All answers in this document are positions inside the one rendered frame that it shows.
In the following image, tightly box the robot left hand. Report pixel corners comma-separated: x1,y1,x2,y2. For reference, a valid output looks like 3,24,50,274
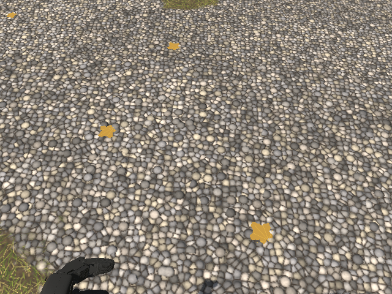
40,257,115,294

